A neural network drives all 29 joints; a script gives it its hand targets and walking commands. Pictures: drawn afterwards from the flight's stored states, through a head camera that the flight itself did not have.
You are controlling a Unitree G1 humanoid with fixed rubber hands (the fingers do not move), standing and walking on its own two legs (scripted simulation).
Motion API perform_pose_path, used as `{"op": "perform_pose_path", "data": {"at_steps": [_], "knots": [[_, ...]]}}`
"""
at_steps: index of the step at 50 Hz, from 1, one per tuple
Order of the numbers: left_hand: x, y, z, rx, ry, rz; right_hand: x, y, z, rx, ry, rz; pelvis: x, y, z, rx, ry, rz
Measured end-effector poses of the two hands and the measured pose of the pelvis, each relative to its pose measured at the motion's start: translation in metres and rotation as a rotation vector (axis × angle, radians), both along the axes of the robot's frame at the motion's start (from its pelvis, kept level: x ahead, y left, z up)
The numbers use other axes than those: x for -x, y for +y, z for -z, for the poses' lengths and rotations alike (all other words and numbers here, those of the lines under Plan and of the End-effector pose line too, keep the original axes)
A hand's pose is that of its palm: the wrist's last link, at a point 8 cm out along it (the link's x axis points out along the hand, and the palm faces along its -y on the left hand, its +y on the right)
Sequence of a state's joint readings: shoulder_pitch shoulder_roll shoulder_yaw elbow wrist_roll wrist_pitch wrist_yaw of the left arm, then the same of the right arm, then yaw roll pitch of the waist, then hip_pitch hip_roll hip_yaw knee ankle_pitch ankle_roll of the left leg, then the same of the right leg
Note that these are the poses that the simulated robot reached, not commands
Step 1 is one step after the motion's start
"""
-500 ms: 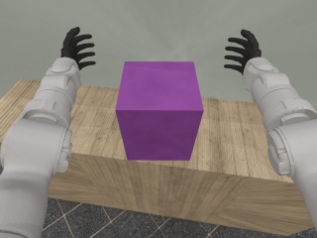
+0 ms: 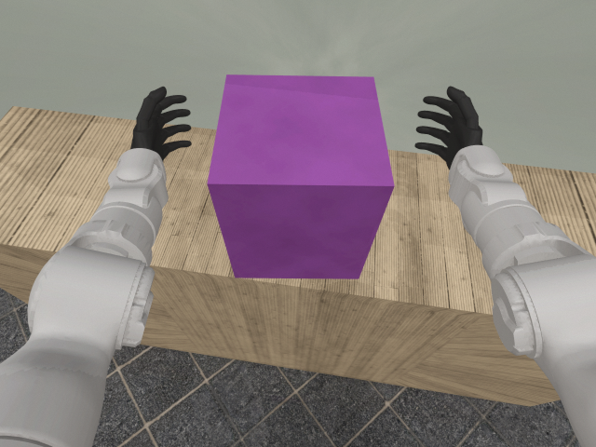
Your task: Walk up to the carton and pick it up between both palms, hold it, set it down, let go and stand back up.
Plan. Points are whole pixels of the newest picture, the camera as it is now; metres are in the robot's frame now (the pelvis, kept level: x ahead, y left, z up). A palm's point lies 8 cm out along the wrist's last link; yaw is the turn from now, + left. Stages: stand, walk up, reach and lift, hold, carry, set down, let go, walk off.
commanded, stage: reach and lift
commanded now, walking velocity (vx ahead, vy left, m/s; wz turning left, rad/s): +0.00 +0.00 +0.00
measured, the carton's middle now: (298, 185) +0.50 +0.00 +0.01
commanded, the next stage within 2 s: none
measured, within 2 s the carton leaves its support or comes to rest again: neither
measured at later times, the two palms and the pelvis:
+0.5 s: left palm (175, 158) +0.51 +0.17 +0.08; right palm (443, 160) +0.48 -0.20 +0.08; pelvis +0.00 +0.01 +0.00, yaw -2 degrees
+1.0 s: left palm (189, 163) +0.49 +0.15 +0.08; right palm (411, 167) +0.47 -0.15 +0.08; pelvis +0.03 -0.01 +0.02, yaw +4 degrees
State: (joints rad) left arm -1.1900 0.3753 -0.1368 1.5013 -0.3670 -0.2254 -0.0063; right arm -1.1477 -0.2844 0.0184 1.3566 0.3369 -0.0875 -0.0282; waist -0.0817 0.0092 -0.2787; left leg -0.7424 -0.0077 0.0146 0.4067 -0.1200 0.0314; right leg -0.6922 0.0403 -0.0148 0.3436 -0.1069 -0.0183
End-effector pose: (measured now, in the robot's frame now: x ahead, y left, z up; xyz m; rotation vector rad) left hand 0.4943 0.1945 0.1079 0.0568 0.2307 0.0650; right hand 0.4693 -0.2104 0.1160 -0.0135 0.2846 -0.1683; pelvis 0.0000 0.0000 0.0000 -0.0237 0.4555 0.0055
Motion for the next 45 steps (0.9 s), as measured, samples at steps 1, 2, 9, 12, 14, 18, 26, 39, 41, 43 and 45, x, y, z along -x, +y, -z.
{"op": "perform_pose_path", "data": {"at_steps": [1, 2, 9, 12, 14, 18, 26, 39, 41, 43, 45], "knots": [[-0.001, -0.002, 0.002, 0.001, -0.001, 0.001, -0.001, 0.000, 0.002, 0.001, -0.002, 0.000, 0.000, 0.000, 0.001, 0.000, 0.011, 0.002], [-0.003, -0.003, 0.004, 0.003, -0.002, 0.002, -0.002, 0.000, 0.004, 0.003, -0.005, 0.001, 0.001, 0.000, 0.002, 0.000, 0.020, 0.004], [-0.007, -0.008, 0.026, 0.020, 0.003, 0.009, -0.004, 0.001, 0.020, 0.016, -0.008, 0.012, 0.001, 0.002, 0.004, -0.004, 0.061, 0.009], [-0.007, -0.007, 0.034, 0.018, 0.001, 0.010, -0.006, 0.001, 0.027, 0.011, -0.008, 0.012, 0.001, 0.004, 0.005, -0.002, 0.077, 0.013], [-0.007, -0.007, 0.036, 0.017, -0.007, 0.012, -0.007, 0.002, 0.031, 0.005, -0.012, 0.011, 0.001, 0.005, 0.005, 0.001, 0.088, 0.018], [-0.009, -0.012, 0.035, 0.018, -0.019, 0.021, -0.010, 0.005, 0.034, -0.003, -0.020, 0.007, -0.001, 0.006, 0.004, 0.007, 0.097, 0.024], [-0.011, -0.026, 0.028, 0.028, -0.024, 0.039, -0.011, 0.011, 0.030, 0.003, -0.035, 0.005, -0.004, 0.006, 0.001, 0.005, 0.080, 0.024], [-0.009, -0.046, 0.023, 0.046, -0.046, 0.046, -0.014, 0.053, 0.028, -0.005, -0.059, -0.009, -0.008, 0.002, -0.006, -0.003, 0.020, -0.004], [-0.007, -0.045, 0.023, 0.028, -0.046, 0.042, -0.014, 0.056, 0.029, 0.007, -0.069, 0.017, -0.010, 0.001, -0.008, -0.004, 0.007, -0.021], [-0.005, -0.045, 0.024, 0.012, -0.040, 0.031, -0.012, 0.057, 0.030, 0.033, -0.073, 0.015, -0.013, 0.000, -0.010, -0.005, -0.011, -0.037], [-0.002, -0.046, 0.025, -0.005, -0.028, 0.029, -0.008, 0.058, 0.030, 0.057, -0.072, 0.014, -0.017, -0.001, -0.012, -0.008, -0.035, -0.050]]}}
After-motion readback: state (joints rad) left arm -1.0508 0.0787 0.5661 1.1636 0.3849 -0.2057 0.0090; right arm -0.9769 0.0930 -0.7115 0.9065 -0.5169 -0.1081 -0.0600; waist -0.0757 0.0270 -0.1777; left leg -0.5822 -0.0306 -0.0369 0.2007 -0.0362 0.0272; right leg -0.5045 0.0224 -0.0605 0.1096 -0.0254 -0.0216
